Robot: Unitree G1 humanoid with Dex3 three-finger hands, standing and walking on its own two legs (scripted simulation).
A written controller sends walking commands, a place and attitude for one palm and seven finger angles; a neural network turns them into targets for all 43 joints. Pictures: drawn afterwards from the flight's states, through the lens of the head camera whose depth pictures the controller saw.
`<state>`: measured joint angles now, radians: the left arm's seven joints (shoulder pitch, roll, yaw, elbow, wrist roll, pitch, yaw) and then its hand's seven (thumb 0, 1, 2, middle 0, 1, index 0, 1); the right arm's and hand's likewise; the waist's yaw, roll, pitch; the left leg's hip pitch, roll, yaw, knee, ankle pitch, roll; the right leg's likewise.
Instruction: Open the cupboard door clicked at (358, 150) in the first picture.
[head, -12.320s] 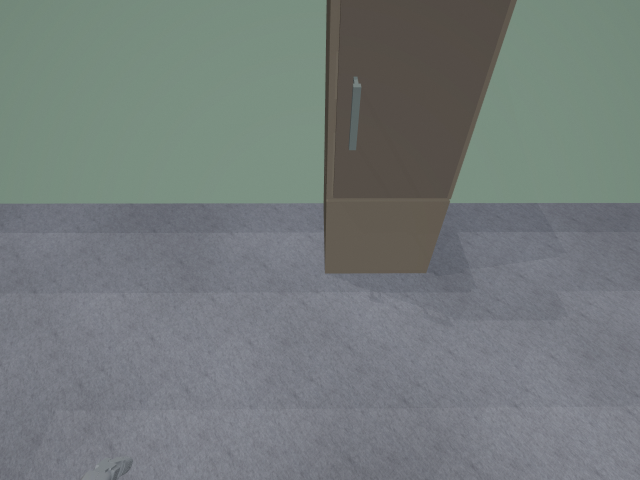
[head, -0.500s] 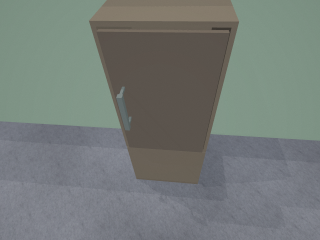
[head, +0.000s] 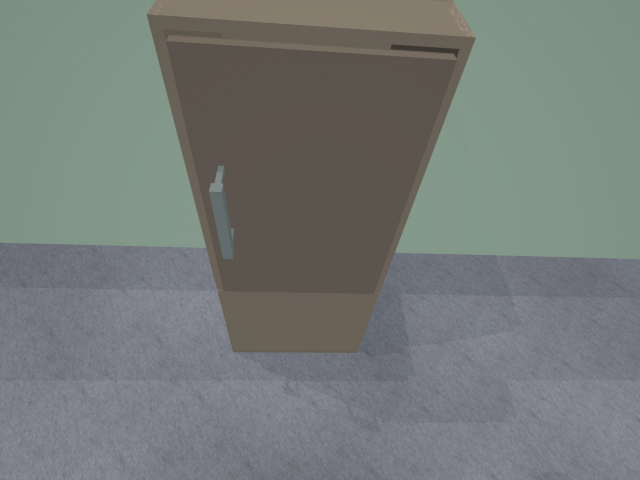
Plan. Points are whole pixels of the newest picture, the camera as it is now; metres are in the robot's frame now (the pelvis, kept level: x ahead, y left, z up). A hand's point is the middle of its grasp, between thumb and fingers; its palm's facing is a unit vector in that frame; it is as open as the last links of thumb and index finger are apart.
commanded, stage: come to a stop and stand still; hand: left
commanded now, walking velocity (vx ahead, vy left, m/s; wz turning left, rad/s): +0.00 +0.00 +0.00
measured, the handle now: (224, 215) +0.53 +0.17 -0.04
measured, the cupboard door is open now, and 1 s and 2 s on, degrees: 0 0 0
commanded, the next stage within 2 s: look again from close up in 1.36 s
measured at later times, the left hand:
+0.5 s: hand out of the picture +0.06 +0.14 -0.18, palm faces +0.08 -0.97 -0.21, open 7.2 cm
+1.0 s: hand out of the picture -0.05 +0.11 -0.18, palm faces +0.06 -0.99 -0.15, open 7.4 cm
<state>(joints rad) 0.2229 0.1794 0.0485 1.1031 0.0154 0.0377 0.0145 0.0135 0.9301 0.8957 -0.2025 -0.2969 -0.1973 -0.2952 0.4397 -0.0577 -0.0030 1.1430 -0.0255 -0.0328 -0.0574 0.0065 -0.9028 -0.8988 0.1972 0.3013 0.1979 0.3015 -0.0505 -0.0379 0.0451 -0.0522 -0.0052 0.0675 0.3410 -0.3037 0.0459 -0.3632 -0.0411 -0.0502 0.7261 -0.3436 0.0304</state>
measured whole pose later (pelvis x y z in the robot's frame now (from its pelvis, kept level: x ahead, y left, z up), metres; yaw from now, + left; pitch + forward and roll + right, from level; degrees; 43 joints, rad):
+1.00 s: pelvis -0.02 -0.04 +0.00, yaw +0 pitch -3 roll +0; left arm 0.30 0.10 0.00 1.17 0.01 0.00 0.03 0.01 0.91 0.90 -0.20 -0.30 -0.20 -0.30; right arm 0.35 -0.10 0.00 1.17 -0.01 -0.01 -0.04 0.01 -0.91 -0.90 0.19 0.30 0.19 0.30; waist 0.01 0.01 0.04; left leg -0.03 0.04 0.08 0.36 -0.29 -0.02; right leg -0.19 0.00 -0.11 0.39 -0.16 -0.04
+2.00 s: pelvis -0.04 -0.01 -0.01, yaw +0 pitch -3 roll +1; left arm 0.30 0.13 -0.01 1.11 0.02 -0.01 0.03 0.01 0.92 0.90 -0.20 -0.30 -0.20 -0.30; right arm 0.35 -0.14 0.01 1.08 -0.01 -0.03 -0.03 0.01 -0.91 -0.90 0.19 0.30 0.19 0.30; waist 0.00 0.01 0.02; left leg -0.09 -0.02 0.09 0.44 -0.30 0.03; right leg -0.27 -0.06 -0.08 0.48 -0.17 0.00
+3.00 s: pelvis -0.04 -0.03 +0.00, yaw +1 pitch -2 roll +1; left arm 0.32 0.12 0.00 1.12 0.01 -0.02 0.04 0.01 0.92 0.90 -0.20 -0.30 -0.20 -0.30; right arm 0.35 -0.11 0.01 1.14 -0.01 -0.03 -0.03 0.01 -0.91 -0.90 0.19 0.30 0.19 0.30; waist 0.00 -0.01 0.03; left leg -0.09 0.01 0.07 0.41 -0.29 0.00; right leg -0.25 -0.03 -0.11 0.44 -0.16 -0.03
